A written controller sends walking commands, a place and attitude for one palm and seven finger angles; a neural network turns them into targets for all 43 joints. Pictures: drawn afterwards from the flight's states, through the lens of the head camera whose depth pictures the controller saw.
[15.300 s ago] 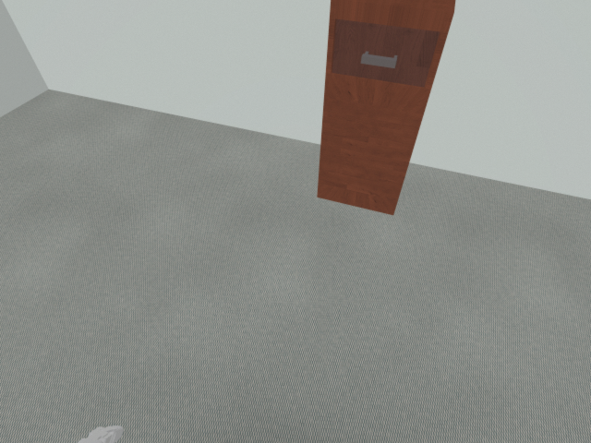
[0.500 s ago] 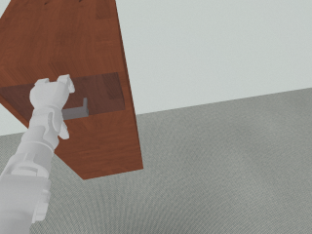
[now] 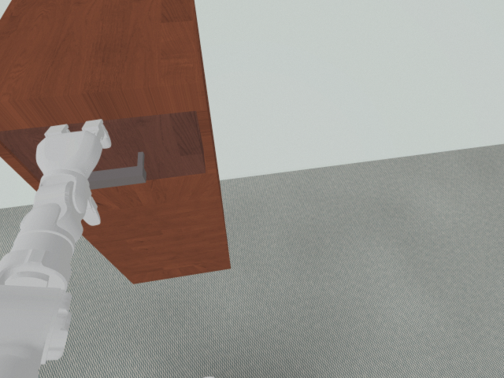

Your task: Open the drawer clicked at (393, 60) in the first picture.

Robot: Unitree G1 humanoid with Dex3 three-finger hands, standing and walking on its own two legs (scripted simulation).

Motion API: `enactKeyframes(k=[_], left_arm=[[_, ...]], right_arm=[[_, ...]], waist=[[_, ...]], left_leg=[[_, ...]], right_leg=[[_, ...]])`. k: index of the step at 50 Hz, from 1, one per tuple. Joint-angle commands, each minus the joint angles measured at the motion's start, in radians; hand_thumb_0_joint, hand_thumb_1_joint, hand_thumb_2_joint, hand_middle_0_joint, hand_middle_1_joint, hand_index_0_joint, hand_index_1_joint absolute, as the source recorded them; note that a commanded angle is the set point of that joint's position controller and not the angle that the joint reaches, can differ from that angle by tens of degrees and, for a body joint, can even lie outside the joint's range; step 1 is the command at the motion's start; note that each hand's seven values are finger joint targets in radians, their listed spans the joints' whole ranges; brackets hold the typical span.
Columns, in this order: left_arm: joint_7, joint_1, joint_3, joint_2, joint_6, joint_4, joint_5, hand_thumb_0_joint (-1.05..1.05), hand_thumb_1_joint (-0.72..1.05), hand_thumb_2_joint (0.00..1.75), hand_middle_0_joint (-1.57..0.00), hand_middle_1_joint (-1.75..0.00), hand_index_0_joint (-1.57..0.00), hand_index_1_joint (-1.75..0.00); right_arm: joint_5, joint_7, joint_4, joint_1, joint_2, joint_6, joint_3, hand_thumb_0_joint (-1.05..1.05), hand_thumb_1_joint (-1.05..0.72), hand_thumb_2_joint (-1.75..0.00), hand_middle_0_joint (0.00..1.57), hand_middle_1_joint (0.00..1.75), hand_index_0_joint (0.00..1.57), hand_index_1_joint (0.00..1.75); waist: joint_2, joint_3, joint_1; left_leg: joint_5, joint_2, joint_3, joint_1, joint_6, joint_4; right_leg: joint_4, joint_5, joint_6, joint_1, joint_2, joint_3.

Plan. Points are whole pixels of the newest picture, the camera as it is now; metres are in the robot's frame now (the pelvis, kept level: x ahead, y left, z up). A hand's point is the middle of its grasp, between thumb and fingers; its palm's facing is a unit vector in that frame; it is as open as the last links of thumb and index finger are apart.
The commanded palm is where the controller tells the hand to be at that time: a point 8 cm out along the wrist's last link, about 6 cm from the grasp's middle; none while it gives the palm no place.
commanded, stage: lower the fingers behind the handle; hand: left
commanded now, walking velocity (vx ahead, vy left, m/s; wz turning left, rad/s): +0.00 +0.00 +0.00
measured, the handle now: (114, 168) +0.49 +0.27 -0.01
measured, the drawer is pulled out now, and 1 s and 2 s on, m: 0.00 0.00 0.00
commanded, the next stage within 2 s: close the thumb around the handle in 1.52 s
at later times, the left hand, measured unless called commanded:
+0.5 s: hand (95, 187) +0.44 +0.28 +0.01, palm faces -0.08 -0.02 -1.00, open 13.8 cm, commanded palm +0.43 +0.27 +0.07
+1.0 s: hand (112, 196) +0.44 +0.26 -0.02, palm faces -0.05 -0.01 -1.00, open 13.8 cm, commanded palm +0.43 +0.25 +0.03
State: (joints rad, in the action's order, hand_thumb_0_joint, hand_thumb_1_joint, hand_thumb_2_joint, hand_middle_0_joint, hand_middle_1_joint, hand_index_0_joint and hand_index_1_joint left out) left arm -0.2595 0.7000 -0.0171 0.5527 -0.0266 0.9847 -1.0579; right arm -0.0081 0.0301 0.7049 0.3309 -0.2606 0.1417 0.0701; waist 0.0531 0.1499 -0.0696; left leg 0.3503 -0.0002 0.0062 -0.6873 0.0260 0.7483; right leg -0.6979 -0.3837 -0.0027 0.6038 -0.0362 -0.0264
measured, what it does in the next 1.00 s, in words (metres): stands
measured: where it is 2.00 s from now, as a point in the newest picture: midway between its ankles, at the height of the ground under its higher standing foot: outside the picture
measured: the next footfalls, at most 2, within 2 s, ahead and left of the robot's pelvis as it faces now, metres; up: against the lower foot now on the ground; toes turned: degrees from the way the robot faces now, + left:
none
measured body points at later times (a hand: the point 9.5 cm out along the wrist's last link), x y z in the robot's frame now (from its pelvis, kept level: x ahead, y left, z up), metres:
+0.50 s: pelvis +0.00 +0.00 -0.01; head +0.09 +0.00 +0.43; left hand +0.44 +0.28 +0.06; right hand +0.02 -0.27 -0.14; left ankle +0.00 +0.10 -0.71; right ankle -0.04 -0.13 -0.71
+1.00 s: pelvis -0.02 +0.00 -0.02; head +0.08 +0.00 +0.41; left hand +0.44 +0.26 +0.04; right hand +0.01 -0.27 -0.16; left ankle +0.00 +0.10 -0.71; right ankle -0.04 -0.13 -0.71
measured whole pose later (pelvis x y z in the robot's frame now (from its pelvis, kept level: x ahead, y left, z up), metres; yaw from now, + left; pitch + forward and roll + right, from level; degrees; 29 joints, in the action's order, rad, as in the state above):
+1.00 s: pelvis -0.02 +0.00 -0.02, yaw +0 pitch +21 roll -2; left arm -0.40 0.71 -0.03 0.51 -0.04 1.07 -1.11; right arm 0.02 0.02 0.73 0.32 -0.24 0.13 0.06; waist 0.06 0.18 -0.10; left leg 0.40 0.01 0.01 -0.89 0.02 0.91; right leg -0.86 -0.43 0.00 0.81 -0.05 -0.02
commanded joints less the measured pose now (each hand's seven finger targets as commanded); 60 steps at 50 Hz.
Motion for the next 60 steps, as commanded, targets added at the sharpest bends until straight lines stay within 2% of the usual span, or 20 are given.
enactKeyframes(k=[1,3,4,8,12,16,19,21,25,29,34,35,41,42,46,49,50,52,56,60], left_arm=[[0.022,0.389,-0.01,0.209,-0.014,-0.146,0.021,0.0,-0.5,0.3,-0.3,-1.2,-0.3,-1.2],[0.033,0.412,-0.034,0.249,-0.043,-0.172,0.013,0.0,-0.5,0.3,-0.3,-1.2,-0.3,-1.2],[0.034,0.409,-0.021,0.229,-0.063,-0.195,0.012,0.0,-0.5,0.3,-0.3,-1.2,-0.3,-1.2],[-0.016,0.383,-0.112,0.292,-0.131,-0.247,-0.004,0.0,-0.5,0.3,-0.3,-1.2,-0.3,-1.2],[-0.093,0.319,-0.157,0.309,-0.104,-0.201,-0.01,0.0,-0.5,0.3,-0.3,-1.2,-0.3,-1.2],[-0.133,0.366,-0.135,0.302,-0.042,-0.174,-0.025,0.0,-0.5,0.3,-0.3,-1.2,-0.3,-1.2],[-0.115,0.406,-0.057,0.221,-0.015,-0.165,-0.015,0.0,-0.5,0.3,-0.3,-1.2,-0.3,-1.2],[-0.092,0.429,-0.07,0.251,-0.025,-0.176,-0.009,0.0,-0.5,0.3,-0.3,-1.2,-0.3,-1.2],[-0.059,0.393,-0.04,0.2,-0.058,-0.177,0.003,0.0,-0.5,0.3,-0.3,-1.2,-0.3,-1.2],[-0.055,0.297,-0.068,0.221,-0.07,-0.12,-0.01,0.0,-0.5,0.3,-0.3,-1.2,-0.3,-1.2],[-0.11,0.324,-0.073,0.209,-0.083,-0.16,-0.028,0.0,-0.5,0.3,-0.3,-1.2,-0.3,-1.2],[-0.122,0.333,-0.104,0.239,-0.08,-0.148,-0.027,0.0,-0.5,0.3,-0.3,-1.2,-0.3,-1.2],[-0.194,0.421,-0.118,0.267,-0.057,-0.173,-0.049,0.0,-0.5,0.3,-0.3,-1.2,-0.3,-1.2],[-0.199,0.413,-0.121,0.27,-0.045,-0.154,-0.048,0.0,-0.5,0.3,-0.3,-1.2,-0.3,-1.2],[-0.192,0.43,-0.088,0.246,-0.011,-0.114,-0.046,0.0,-0.5,0.3,-0.3,-1.2,-0.3,-1.2],[-0.166,0.401,-0.069,0.225,0.009,-0.068,-0.031,0.0,-0.5,0.3,-0.3,-1.2,-0.3,-1.2],[-0.156,0.401,-0.088,0.252,0.01,-0.059,-0.027,0.0,-0.5,0.3,-0.3,-1.2,-0.3,-1.2],[-0.14,0.385,-0.076,0.245,0.005,-0.047,-0.027,0.0,-0.5,0.3,-0.3,-1.2,-0.3,-1.2],[-0.127,0.352,-0.101,0.273,-0.04,-0.067,-0.038,0.0,-0.5,0.3,-0.3,-1.2,-0.3,-1.2],[-0.138,0.332,-0.086,0.227,-0.067,-0.1,-0.035,0.0,-0.5,0.3,-0.3,-1.2,-0.3,-1.2]], right_arm=[[-0.009,0.023,-0.07,0.1,-0.161,-0.018,0.044,0.0,-0.9,-0.9,0.2,0.3,0.2,0.3],[-0.007,0.03,-0.072,0.103,-0.162,-0.018,0.041,0.0,-0.9,-0.9,0.2,0.3,0.2,0.3],[-0.002,0.03,-0.079,0.106,-0.158,-0.019,0.041,0.0,-0.9,-0.9,0.2,0.3,0.2,0.3],[0.009,0.025,-0.08,0.107,-0.149,-0.017,0.045,0.0,-0.9,-0.9,0.2,0.3,0.2,0.3],[0.02,0.008,-0.073,0.099,-0.15,-0.016,0.046,0.0,-0.9,-0.9,0.2,0.3,0.2,0.3],[0.019,0.0,-0.069,0.103,-0.16,-0.015,0.05,0.0,-0.9,-0.9,0.2,0.3,0.2,0.3],[0.014,0.001,-0.057,0.122,-0.159,-0.019,0.056,0.0,-0.9,-0.9,0.2,0.3,0.2,0.3],[0.011,0.007,-0.053,0.129,-0.163,-0.019,0.057,0.0,-0.9,-0.9,0.2,0.3,0.2,0.3],[0.016,0.016,-0.044,0.132,-0.154,-0.02,0.056,0.0,-0.9,-0.9,0.2,0.3,0.2,0.3],[0.014,0.011,-0.048,0.122,-0.152,-0.012,0.047,0.0,-0.9,-0.9,0.2,0.3,0.2,0.3],[0.02,0.0,-0.066,0.113,-0.151,-0.015,0.05,0.0,-0.9,-0.9,0.2,0.3,0.2,0.3],[0.023,0.0,-0.061,0.113,-0.155,-0.015,0.048,0.0,-0.9,-0.9,0.2,0.3,0.2,0.3],[0.031,-0.001,-0.053,0.112,-0.159,-0.027,0.052,0.0,-0.9,-0.9,0.2,0.3,0.2,0.3],[0.032,0.0,-0.045,0.115,-0.16,-0.028,0.051,0.0,-0.9,-0.9,0.2,0.3,0.2,0.3],[0.028,0.001,-0.036,0.12,-0.16,-0.034,0.05,0.0,-0.9,-0.9,0.2,0.3,0.2,0.3],[0.026,0.003,-0.03,0.126,-0.16,-0.031,0.045,0.0,-0.9,-0.9,0.2,0.3,0.2,0.3],[0.027,0.004,-0.027,0.126,-0.164,-0.029,0.04,0.0,-0.9,-0.9,0.2,0.3,0.2,0.3],[0.023,0.007,-0.034,0.125,-0.161,-0.028,0.036,0.0,-0.9,-0.9,0.2,0.3,0.2,0.3],[0.024,0.012,-0.042,0.122,-0.158,-0.032,0.035,0.0,-0.9,-0.9,0.2,0.3,0.2,0.3],[0.028,0.008,-0.044,0.122,-0.152,-0.037,0.043,0.0,-0.9,-0.9,0.2,0.3,0.2,0.3]], waist=[[-0.044,0.297,-0.045],[-0.023,0.294,-0.039],[0.015,0.309,-0.032],[0.066,0.361,-0.003],[0.05,0.368,0.015],[0.024,0.419,-0.01],[0.03,0.415,-0.04],[0.009,0.443,-0.048],[0.045,0.41,-0.045],[0.021,0.326,-0.019],[0.063,0.342,-0.015],[0.029,0.334,-0.016],[0.068,0.453,-0.031],[0.046,0.452,-0.031],[0.058,0.462,-0.047],[0.035,0.425,-0.048],[0.024,0.423,-0.043],[0.02,0.385,-0.041],[0.012,0.407,-0.03],[0.04,0.411,-0.029]], left_leg=[[-0.377,-0.013,-0.016,0.306,0.025,-0.053],[-0.37,-0.015,-0.013,0.3,0.026,-0.051],[-0.392,-0.018,-0.01,0.314,0.025,-0.047],[-0.468,-0.012,0.0,0.33,0.015,-0.013],[-0.461,-0.013,-0.009,0.262,0.011,0.014],[-0.441,-0.013,-0.016,0.244,0.013,0.026],[-0.44,-0.009,-0.016,0.281,0.014,0.03],[-0.433,-0.007,-0.008,0.294,0.018,0.029],[-0.457,-0.006,-0.002,0.317,0.017,0.034],[-0.41,-0.009,-0.007,0.236,0.017,0.029],[-0.391,-0.006,0.0,0.236,0.01,0.042],[-0.388,-0.004,0.005,0.216,0.012,0.048],[-0.366,-0.007,0.005,0.221,0.012,0.088],[-0.356,-0.006,0.006,0.211,0.013,0.093],[-0.347,-0.007,0.001,0.207,0.014,0.098],[-0.331,-0.008,-0.007,0.181,0.018,0.097],[-0.334,-0.008,-0.002,0.168,0.017,0.097],[-0.3,-0.01,-0.008,0.138,0.02,0.094],[-0.308,-0.011,-0.009,0.107,0.024,0.114],[-0.324,-0.006,-0.006,0.132,0.021,0.124]], right_leg=[[0.088,0.359,0.026,-0.087,-0.024,0.039],[0.081,0.352,0.032,-0.078,-0.023,0.037],[0.072,0.354,0.037,-0.074,-0.024,0.038],[0.026,0.371,0.043,-0.037,-0.032,0.045],[-0.01,0.375,0.043,-0.034,-0.035,0.054],[-0.014,0.39,0.035,-0.04,-0.034,0.049],[0.0,0.385,0.033,-0.019,-0.035,0.049],[0.006,0.388,0.027,-0.029,-0.034,0.042],[0.008,0.381,0.035,-0.003,-0.035,0.045],[-0.003,0.353,0.04,0.011,-0.037,0.05],[-0.029,0.297,0.046,0.066,-0.04,0.059],[-0.036,0.296,0.047,0.065,-0.04,0.06],[-0.07,0.282,0.039,0.096,-0.039,0.052],[-0.075,0.279,0.038,0.094,-0.039,0.055],[-0.07,0.287,0.034,0.101,-0.038,0.052],[-0.062,0.294,0.033,0.087,-0.039,0.05],[-0.067,0.301,0.035,0.08,-0.038,0.05],[-0.065,0.284,0.034,0.083,-0.036,0.048],[-0.083,0.309,0.032,0.077,-0.035,0.037],[-0.092,0.295,0.038,0.109,-0.038,0.045]])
